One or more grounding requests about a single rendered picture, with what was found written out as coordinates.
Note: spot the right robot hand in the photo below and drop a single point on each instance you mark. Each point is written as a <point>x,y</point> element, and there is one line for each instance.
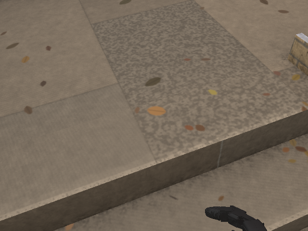
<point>236,217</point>

